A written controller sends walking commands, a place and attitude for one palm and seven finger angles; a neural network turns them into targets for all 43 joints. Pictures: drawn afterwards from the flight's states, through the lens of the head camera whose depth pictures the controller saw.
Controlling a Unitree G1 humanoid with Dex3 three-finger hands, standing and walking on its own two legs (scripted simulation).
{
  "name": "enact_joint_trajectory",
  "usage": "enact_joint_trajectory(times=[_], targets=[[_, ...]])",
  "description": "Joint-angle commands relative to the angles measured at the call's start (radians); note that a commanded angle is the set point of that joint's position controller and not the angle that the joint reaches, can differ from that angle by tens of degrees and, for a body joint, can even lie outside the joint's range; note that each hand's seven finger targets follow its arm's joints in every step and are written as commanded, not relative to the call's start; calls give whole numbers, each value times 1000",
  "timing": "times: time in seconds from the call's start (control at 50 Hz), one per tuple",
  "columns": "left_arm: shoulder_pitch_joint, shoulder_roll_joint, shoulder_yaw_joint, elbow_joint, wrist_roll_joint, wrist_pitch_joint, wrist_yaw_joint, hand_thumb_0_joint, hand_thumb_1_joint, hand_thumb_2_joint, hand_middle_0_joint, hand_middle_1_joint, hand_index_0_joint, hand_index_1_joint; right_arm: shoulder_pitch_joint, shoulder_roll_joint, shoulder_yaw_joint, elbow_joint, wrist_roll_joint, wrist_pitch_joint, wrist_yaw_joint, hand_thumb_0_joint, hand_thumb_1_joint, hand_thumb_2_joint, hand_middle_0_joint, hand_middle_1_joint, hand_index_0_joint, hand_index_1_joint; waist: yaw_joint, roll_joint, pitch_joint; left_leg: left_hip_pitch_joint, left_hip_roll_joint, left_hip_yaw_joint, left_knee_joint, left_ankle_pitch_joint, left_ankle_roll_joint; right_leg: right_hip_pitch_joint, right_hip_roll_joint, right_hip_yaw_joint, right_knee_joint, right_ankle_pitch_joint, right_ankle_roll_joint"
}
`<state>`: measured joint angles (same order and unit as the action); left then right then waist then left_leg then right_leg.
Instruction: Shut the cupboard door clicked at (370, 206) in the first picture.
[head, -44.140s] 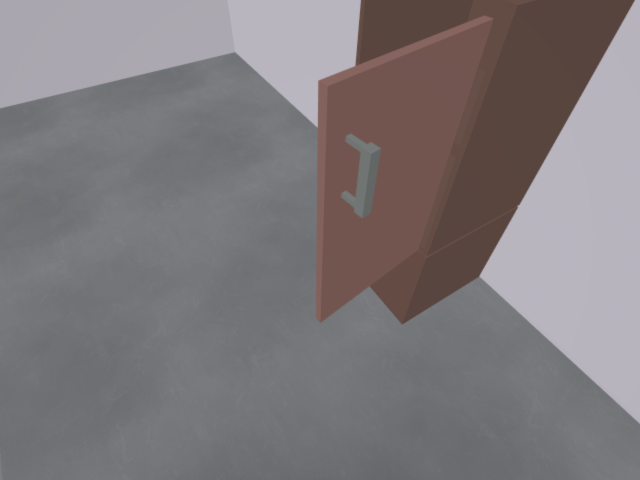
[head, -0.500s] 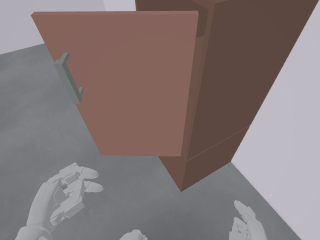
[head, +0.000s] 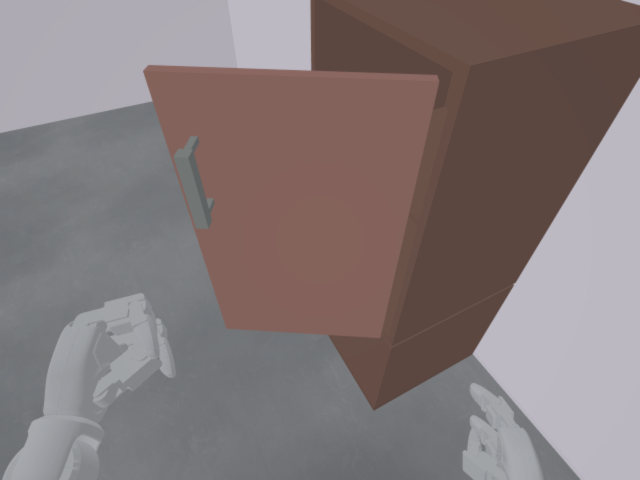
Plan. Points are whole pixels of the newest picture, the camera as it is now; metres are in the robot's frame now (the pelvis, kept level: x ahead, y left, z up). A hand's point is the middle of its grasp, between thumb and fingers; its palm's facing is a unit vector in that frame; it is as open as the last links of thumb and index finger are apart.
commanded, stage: raise the hand and make a fist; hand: left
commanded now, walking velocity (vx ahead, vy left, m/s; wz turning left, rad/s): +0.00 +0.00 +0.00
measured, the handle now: (198, 183) +0.47 +0.22 +0.13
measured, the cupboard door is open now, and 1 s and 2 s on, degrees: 58 58 58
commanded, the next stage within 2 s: bring the fist close to the handle in 0.62 s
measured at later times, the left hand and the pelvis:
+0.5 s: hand (166, 357) +0.21 +0.18 +0.11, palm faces +0.01 -1.00 -0.03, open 3.1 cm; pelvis -0.01 +0.00 +0.02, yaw +0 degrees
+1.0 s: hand (162, 304) +0.25 +0.19 +0.15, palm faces +0.08 -0.99 -0.07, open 3.1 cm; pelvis -0.01 -0.03 +0.02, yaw +1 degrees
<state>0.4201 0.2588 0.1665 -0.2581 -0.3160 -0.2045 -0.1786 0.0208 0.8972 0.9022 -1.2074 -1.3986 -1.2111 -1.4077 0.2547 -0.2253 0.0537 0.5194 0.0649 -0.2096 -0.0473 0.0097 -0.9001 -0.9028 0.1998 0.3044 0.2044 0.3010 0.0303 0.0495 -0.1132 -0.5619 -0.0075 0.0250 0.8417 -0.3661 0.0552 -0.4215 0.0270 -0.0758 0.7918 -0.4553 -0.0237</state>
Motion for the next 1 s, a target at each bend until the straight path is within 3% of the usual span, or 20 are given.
enact_joint_trajectory(times=[0.0, 0.04, 0.06, 0.14, 0.2, 0.26, 0.36, 0.44, 0.5, 0.56, 0.66, 0.72, 0.74, 0.78, 0.82, 0.84, 0.86, 0.9, 0.94, 0.98], targets=[[-117, 101, -3, -134, 11, 70, -47, 0, 900, 900, -1300, -1500, -1300, -1500, -66, -150, -54, -148, 8, -46, -17, 0, -900, -900, 200, 300, 200, 300, -22, -27, -2, 189, 38, -117, -220, 90, -18, -49, 4, 21, -164, 194, 2], [-177, 175, 72, -159, 11, 93, -32, 0, 900, 900, -1300, -1500, -1300, -1500, -74, -153, -48, -145, 2, -44, -24, 0, -900, -900, 200, 300, 200, 300, -10, -23, -18, 212, 36, -122, -237, 85, -17, -22, 4, 26, -184, 184, -1], [-214, 158, 64, -193, 12, 92, -25, 0, 900, 900, -1300, -1500, -1300, -1500, -86, -143, -42, -151, 1, -44, -24, 0, -900, -900, 200, 300, 200, 300, -7, 0, -40, 234, 34, -122, -251, 85, -18, -9, 2, 22, -188, 178, -4], [-334, 204, 133, -252, 9, 52, 29, 0, 900, 900, -1300, -1500, -1300, -1500, -106, -133, -29, -126, -7, -57, -26, 0, -900, -900, 200, 300, 200, 300, 0, 42, -66, 300, 40, -141, -296, 65, -30, 16, 9, 18, -209, 160, -12], [-347, 152, 91, -206, 4, 52, 22, 0, 900, 900, -1300, -1500, -1300, -1500, -109, -128, -24, -106, -3, -74, -20, 0, -900, -900, 200, 300, 200, 300, -4, 72, -61, 329, 40, -142, -320, 66, -34, 30, 6, 14, -228, 174, -11], [-234, 88, 26, -80, 3, 117, -24, 0, 900, 900, -1300, -1500, -1300, -1500, -106, -137, -28, -98, 8, -78, -15, 0, -900, -900, 200, 300, 200, 300, -1, 18, 2, 298, 35, -127, -332, 59, -30, 46, 0, 16, -262, 176, -7], [-218, 125, 54, -93, 6, 201, -51, 0, 900, 900, -1300, -1500, -1300, -1500, -119, -147, -37, -117, 10, -65, -19, 0, -900, -900, 200, 300, 200, 300, 9, -49, 21, 291, 22, -102, -335, 91, -19, 78, -10, 31, -299, 188, 1], [-328, 215, 159, -224, 11, 112, 23, 0, 900, 900, -1300, -1500, -1300, -1500, -119, -143, -37, -111, -12, -75, -21, 0, -900, -900, 200, 300, 200, 300, 15, -12, -34, 329, 20, -103, -334, 116, -23, 86, -2, 31, -288, 180, -4], [-340, 162, 120, -235, 20, 24, 49, 0, 900, 900, -1300, -1500, -1300, -1500, -114, -129, -37, -96, -14, -92, -12, 0, -900, -900, 200, 300, 200, 300, 4, 52, -56, 358, 19, -97, -326, 135, -29, 75, 1, 29, -270, 192, -8], [-291, 122, 64, -159, 28, 12, 24, 0, 900, 900, -1300, -1500, -1300, -1500, -103, -135, -39, -76, -10, -100, -3, 0, -900, -900, 200, 300, 200, 300, -8, 70, -34, 348, 15, -86, -307, 150, -25, 72, -4, 37, -275, 219, -8], [-210, 109, 30, -46, 9, 117, -58, 0, 900, 900, -1300, -1500, -1300, -1500, -101, -152, -47, -86, 4, -89, -12, 0, -900, -900, 200, 300, 200, 300, -8, -58, 20, 286, 7, -69, -289, 124, -14, 78, -23, 72, -317, 202, 13], [-275, 169, 106, -88, -7, 131, -52, 0, 900, 900, -1300, -1500, -1300, -1500, -120, -151, -47, -100, -1, -81, -22, 0, -900, -900, 200, 300, 200, 300, 3, -83, -4, 288, 2, -65, -279, 140, -12, 87, -29, 87, -322, 199, 18], [-316, 230, 171, -82, -11, 120, -35, 0, 900, 900, -1300, -1500, -1300, -1500, -116, -156, -48, -88, -5, -77, -27, 0, -900, -900, 200, 300, 200, 300, 2, -108, 2, 273, 2, -64, -265, 144, -13, 87, -31, 105, -328, 190, 22], [-446, 238, 196, -75, -11, 76, -10, 0, 900, 900, -1300, -1500, -1300, -1500, -126, -143, -45, -76, -7, -72, -29, 0, -900, -900, 200, 300, 200, 300, -10, -71, 1, 278, 3, -63, -266, 142, -16, 76, -32, 108, -323, 170, 18], [-488, 218, 186, -81, -12, 23, 2, 0, 900, 900, -1300, -1500, -1300, -1500, -129, -136, -43, -70, -8, -79, -26, 0, -900, -900, 200, 300, 200, 300, -10, -8, -33, 308, 1, -61, -264, 157, -16, 75, -27, 99, -302, 201, 12], [-498, 244, 199, -77, -7, 6, 5, 0, 900, 900, -1300, -1500, -1300, -1500, -122, -141, -44, -60, -9, -80, -25, 0, -900, -900, 200, 300, 200, 300, -7, 15, -50, 313, 3, -60, -256, 172, -17, 84, -27, 103, -294, 221, 10], [-508, 205, 158, -51, -4, -2, -6, 0, 900, 900, -1300, -1500, -1300, -1500, -123, -135, -40, -59, -6, -84, -22, 0, -900, -900, 200, 300, 200, 300, -14, 51, -57, 324, 0, -55, -256, 183, -17, 82, -28, 98, -286, 248, 8], [-550, 201, 130, 36, -4, 2, -37, 0, 900, 900, -1300, -1500, -1300, -1500, -113, -143, -42, -41, 0, -86, -25, 0, -900, -900, 200, 300, 200, 300, -30, 34, -37, 320, 0, -54, -246, 177, -15, 66, -30, 106, -291, 268, 16], [-522, 225, 146, 166, -12, 43, -80, 0, 900, 900, -1300, -1500, -1300, -1500, -97, -160, -47, -34, 6, -78, -30, 0, -900, -900, 200, 300, 200, 300, -29, -45, -16, 273, 3, -56, -228, 170, -14, 77, -45, 143, -304, 281, 41], [-551, 197, 111, 210, -20, 85, -124, 0, 900, 900, -1300, -1500, -1300, -1500, -104, -163, -51, -45, 15, -69, -33, 0, -900, -900, 200, 300, 200, 300, -25, -59, -26, 259, 0, -50, -223, 171, -14, 84, -57, 160, -306, 304, 54]])
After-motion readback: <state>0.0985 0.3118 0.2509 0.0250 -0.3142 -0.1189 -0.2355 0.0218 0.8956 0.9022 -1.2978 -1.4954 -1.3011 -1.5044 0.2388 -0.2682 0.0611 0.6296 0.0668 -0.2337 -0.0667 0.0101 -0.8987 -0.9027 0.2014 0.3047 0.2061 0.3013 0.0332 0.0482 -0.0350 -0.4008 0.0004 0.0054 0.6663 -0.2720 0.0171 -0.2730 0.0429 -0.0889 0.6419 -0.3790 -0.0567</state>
